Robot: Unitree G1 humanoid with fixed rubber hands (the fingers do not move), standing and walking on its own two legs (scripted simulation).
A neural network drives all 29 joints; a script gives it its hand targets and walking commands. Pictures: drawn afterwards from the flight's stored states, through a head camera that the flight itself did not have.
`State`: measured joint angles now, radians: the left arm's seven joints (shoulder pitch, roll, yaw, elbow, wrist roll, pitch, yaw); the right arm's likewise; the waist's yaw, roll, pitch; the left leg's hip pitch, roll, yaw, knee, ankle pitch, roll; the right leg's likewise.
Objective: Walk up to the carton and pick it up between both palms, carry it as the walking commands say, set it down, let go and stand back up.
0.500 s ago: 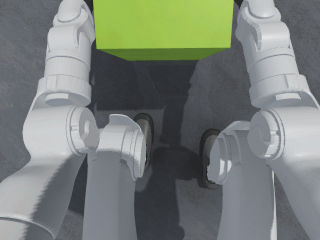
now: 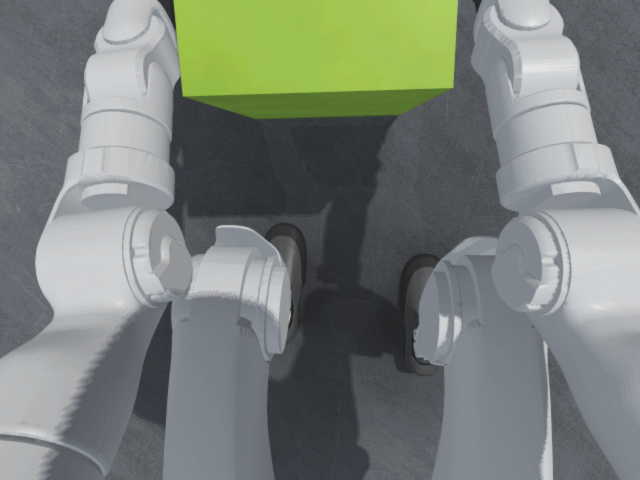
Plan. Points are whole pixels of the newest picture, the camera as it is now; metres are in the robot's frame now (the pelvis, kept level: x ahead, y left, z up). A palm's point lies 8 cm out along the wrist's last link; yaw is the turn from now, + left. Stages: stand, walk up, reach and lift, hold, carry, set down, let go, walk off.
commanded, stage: set down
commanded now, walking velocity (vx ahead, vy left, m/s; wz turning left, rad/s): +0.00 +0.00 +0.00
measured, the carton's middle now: (320, 14) +0.54 +0.07 -0.22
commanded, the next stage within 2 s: none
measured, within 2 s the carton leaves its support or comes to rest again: neither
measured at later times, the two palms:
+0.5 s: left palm (150, 20) +0.51 +0.23 -0.16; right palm out of the picture +0.55 -0.12 -0.15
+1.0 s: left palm out of the picture +0.52 +0.25 -0.10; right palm out of the picture +0.56 -0.13 -0.10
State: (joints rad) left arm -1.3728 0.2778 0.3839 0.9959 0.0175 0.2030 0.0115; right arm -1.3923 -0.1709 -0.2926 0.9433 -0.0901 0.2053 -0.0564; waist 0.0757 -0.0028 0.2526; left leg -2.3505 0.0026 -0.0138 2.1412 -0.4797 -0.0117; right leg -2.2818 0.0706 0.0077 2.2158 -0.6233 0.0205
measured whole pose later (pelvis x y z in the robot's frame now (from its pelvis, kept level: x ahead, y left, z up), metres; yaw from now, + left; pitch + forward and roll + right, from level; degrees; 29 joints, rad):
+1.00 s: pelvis +0.00 +0.00 +0.03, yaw +0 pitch +40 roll +0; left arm -1.26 0.34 0.24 0.92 -0.18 0.10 0.10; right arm -1.32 -0.35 -0.08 0.92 0.15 0.14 -0.12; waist 0.07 -0.01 0.21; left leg -2.26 -0.01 -0.02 2.05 -0.49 -0.01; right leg -2.18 0.06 0.01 2.12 -0.64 0.02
